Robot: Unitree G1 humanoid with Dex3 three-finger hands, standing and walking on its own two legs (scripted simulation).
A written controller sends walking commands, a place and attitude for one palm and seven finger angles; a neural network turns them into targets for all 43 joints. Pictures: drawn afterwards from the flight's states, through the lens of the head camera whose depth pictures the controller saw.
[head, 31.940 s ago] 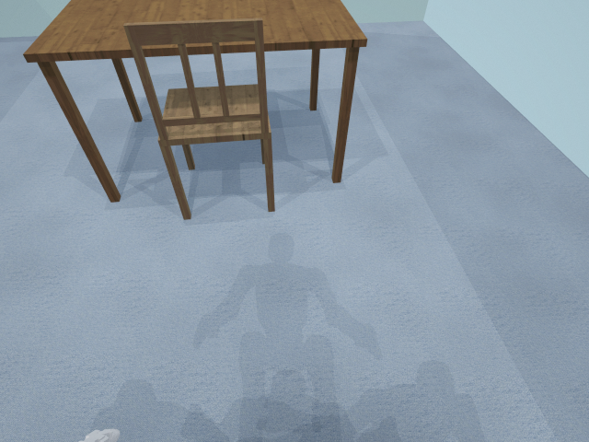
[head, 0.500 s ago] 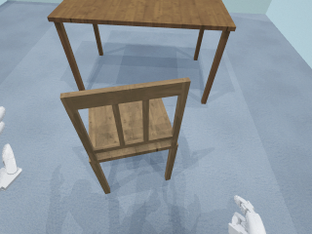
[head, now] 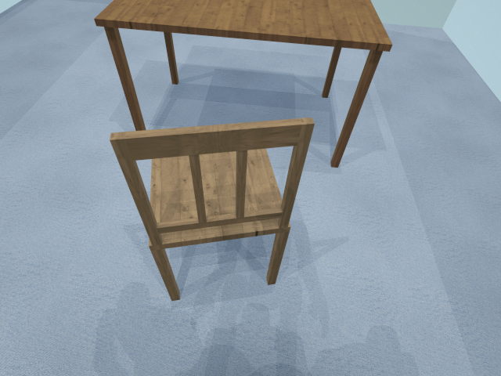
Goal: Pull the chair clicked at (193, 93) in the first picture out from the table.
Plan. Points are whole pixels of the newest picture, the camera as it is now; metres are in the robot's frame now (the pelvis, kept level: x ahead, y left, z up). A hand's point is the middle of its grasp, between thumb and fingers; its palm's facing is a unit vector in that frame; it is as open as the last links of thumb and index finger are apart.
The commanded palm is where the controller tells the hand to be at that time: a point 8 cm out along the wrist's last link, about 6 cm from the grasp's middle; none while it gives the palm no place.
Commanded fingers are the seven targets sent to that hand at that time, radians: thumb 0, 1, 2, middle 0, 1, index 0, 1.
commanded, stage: let the arm hang, fingers relaxed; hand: left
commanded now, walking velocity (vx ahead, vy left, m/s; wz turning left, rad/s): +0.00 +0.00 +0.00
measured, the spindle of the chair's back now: (198, 190) +0.54 +0.16 -0.11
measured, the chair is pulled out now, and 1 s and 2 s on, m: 0.64 0.64 0.64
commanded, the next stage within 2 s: look to check the result in 0.62 s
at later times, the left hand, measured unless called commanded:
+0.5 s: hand out of the picture +0.00 +0.15 -0.18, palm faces +0.01 -0.99 -0.17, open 7.3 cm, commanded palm none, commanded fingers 0.00 0.90 0.90 -0.20 -0.30 -0.20 -0.30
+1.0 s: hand out of the picture +0.01 +0.16 -0.17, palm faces +0.02 -0.98 -0.17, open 7.4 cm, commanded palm none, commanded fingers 0.00 0.90 0.90 -0.20 -0.30 -0.20 -0.30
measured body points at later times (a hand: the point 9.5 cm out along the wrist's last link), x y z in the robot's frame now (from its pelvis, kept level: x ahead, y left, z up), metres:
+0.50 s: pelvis +0.00 -0.01 +0.00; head +0.01 -0.01 +0.45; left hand +0.00 +0.20 -0.16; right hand -0.03 -0.20 -0.16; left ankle +0.01 +0.13 -0.74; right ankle +0.04 -0.12 -0.74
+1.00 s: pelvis +0.01 -0.01 +0.00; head +0.03 -0.01 +0.45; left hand +0.01 +0.21 -0.16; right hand -0.01 -0.21 -0.16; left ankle +0.01 +0.13 -0.74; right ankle +0.04 -0.12 -0.74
